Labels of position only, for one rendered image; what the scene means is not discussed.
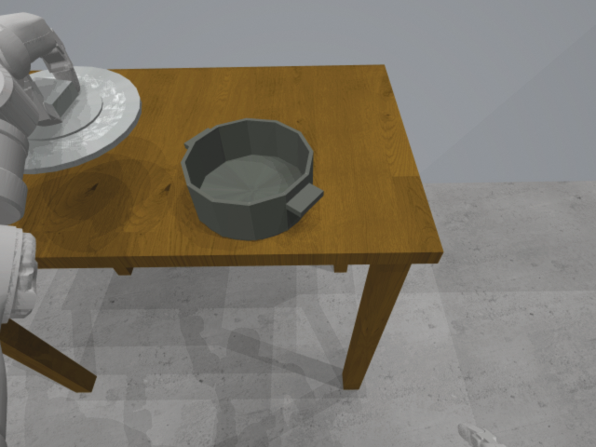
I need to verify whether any left robot hand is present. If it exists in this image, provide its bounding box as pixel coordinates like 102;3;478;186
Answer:
0;12;80;127

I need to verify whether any left robot upper arm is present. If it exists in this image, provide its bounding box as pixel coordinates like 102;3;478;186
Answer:
0;224;38;447

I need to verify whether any right robot hand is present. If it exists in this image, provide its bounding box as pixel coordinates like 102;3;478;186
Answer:
458;423;507;447

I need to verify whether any lid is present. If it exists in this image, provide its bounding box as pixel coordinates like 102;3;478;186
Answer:
23;66;142;174

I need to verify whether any table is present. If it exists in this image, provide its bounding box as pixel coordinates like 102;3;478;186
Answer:
0;64;443;393

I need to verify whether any pot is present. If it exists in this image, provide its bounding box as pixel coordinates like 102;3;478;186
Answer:
181;118;324;240

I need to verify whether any left robot forearm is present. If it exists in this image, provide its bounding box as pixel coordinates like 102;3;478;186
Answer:
0;24;39;225

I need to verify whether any knob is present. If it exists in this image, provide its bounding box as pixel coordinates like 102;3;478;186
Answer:
33;77;79;117

